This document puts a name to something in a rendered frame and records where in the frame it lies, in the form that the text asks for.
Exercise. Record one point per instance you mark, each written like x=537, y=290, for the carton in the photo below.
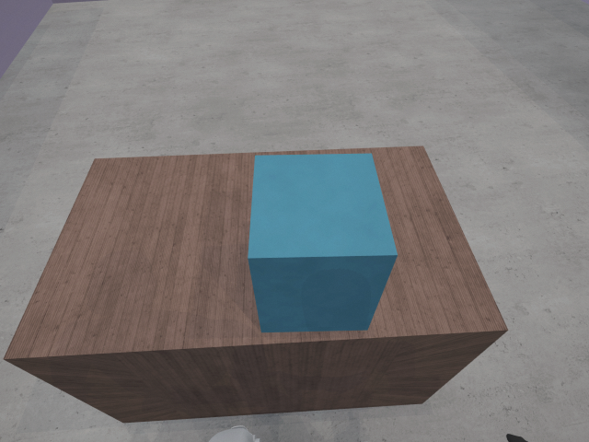
x=320, y=245

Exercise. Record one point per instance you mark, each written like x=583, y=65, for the pedestal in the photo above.
x=146, y=311

